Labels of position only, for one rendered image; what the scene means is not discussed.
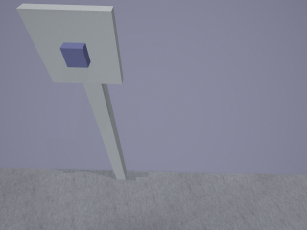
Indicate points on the panel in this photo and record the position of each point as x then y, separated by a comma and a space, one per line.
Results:
51, 25

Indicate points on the button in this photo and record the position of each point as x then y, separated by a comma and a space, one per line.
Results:
75, 54

